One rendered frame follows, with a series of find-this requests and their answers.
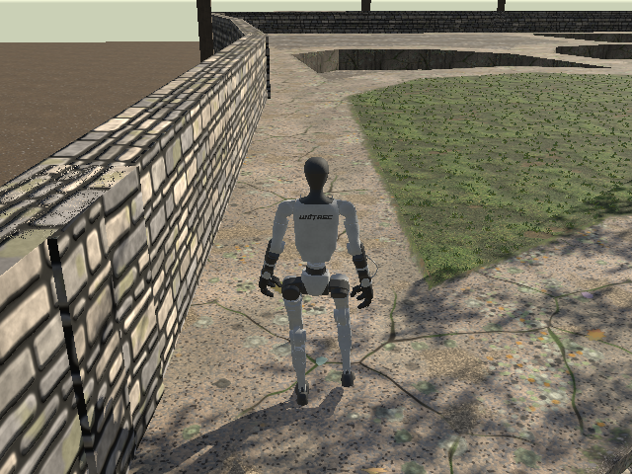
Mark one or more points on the robot left hand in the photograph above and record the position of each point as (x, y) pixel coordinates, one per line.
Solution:
(263, 283)

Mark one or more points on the robot left upper arm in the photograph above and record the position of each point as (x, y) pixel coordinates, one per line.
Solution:
(285, 209)

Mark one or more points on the right robot forearm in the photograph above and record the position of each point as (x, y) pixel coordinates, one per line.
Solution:
(362, 269)

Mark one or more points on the robot right shin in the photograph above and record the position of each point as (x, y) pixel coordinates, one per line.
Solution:
(345, 342)

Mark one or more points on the robot torso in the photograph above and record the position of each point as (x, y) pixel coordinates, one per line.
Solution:
(316, 234)

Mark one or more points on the left robot forearm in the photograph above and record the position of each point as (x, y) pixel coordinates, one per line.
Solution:
(269, 263)

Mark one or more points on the robot right upper arm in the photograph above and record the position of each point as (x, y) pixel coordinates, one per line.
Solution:
(348, 210)

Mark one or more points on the robot right hand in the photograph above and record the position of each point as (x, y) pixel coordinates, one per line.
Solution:
(367, 293)

